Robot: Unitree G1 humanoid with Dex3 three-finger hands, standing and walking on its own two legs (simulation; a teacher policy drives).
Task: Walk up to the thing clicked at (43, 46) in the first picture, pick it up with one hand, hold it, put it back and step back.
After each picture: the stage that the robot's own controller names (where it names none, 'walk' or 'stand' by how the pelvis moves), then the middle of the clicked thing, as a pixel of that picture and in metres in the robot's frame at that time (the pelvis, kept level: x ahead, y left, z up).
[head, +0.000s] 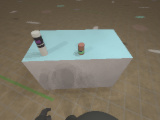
stand; (40, 44) +0.60 +0.53 +0.04
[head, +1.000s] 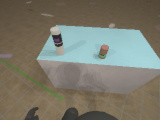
walk; (58, 42) +0.58 +0.30 +0.07
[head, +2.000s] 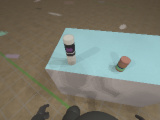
stand; (70, 51) +0.47 +0.19 +0.08
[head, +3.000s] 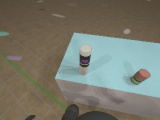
stand; (84, 62) +0.40 +0.08 +0.07
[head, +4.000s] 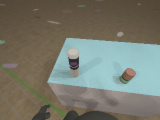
stand; (74, 64) +0.40 +0.15 +0.06
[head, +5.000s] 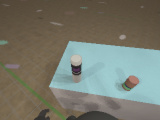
stand; (76, 70) +0.37 +0.13 +0.04
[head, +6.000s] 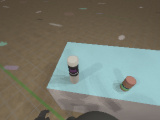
stand; (73, 71) +0.36 +0.14 +0.04
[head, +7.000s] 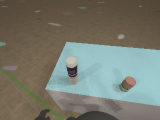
stand; (72, 72) +0.35 +0.15 +0.04
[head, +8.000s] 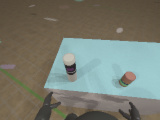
rise first; (71, 69) +0.35 +0.16 +0.04
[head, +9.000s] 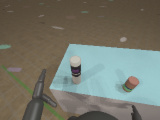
rise first; (76, 71) +0.35 +0.15 +0.04
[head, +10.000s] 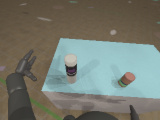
go down; (71, 70) +0.35 +0.14 +0.05
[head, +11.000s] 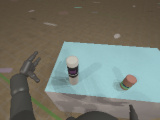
go down; (73, 72) +0.35 +0.14 +0.05
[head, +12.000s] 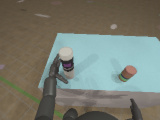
close; (68, 65) +0.36 +0.15 +0.09
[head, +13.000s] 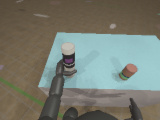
close; (69, 62) +0.38 +0.15 +0.10
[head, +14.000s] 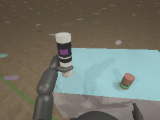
lift; (65, 57) +0.32 +0.16 +0.24
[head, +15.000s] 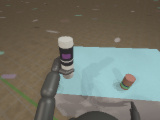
hold; (67, 60) +0.32 +0.16 +0.21
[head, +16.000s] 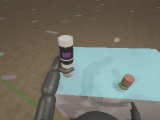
hold; (67, 58) +0.33 +0.16 +0.21
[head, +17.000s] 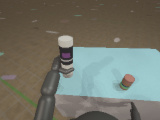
hold; (66, 59) +0.33 +0.16 +0.21
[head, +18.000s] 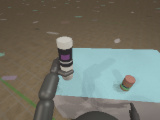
crouch; (66, 61) +0.31 +0.16 +0.21
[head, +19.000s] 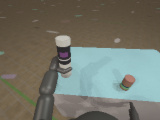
crouch; (64, 58) +0.33 +0.17 +0.21
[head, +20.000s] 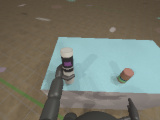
lower; (68, 67) +0.36 +0.15 +0.07
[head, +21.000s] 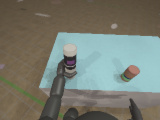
lower; (70, 63) +0.37 +0.14 +0.10
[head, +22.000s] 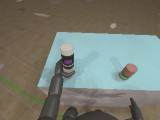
lower; (68, 63) +0.37 +0.15 +0.10
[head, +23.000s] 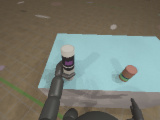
lower; (68, 64) +0.36 +0.15 +0.10
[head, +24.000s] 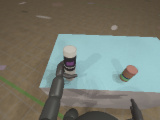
open; (70, 65) +0.36 +0.14 +0.10
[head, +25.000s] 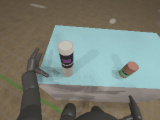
rise; (67, 61) +0.36 +0.15 +0.11
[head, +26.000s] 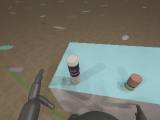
sink last; (74, 71) +0.34 +0.15 +0.07
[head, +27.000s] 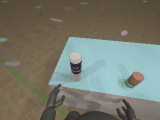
stand; (76, 68) +0.35 +0.13 +0.07
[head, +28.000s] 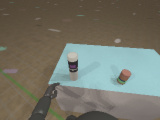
stand; (73, 67) +0.40 +0.15 +0.05
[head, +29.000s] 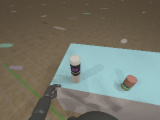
stand; (75, 70) +0.37 +0.14 +0.04
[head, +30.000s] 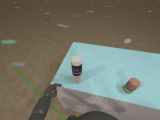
stand; (76, 70) +0.36 +0.13 +0.04
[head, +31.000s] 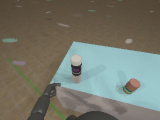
stand; (76, 70) +0.36 +0.14 +0.04
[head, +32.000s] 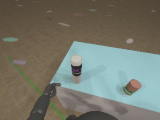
stand; (76, 71) +0.36 +0.14 +0.04
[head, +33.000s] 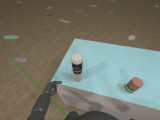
walk; (77, 69) +0.37 +0.13 +0.05
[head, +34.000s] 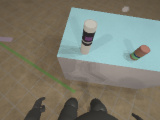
walk; (87, 40) +0.51 +0.09 +0.07
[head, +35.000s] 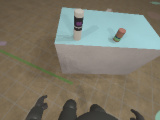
walk; (78, 26) +0.70 +0.17 +0.06
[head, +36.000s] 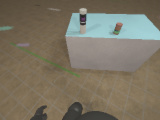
stand; (82, 22) +0.92 +0.19 +0.06
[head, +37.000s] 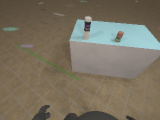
stand; (87, 28) +0.94 +0.13 +0.04
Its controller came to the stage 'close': yes
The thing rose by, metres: 0.20
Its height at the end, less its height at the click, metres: +0.00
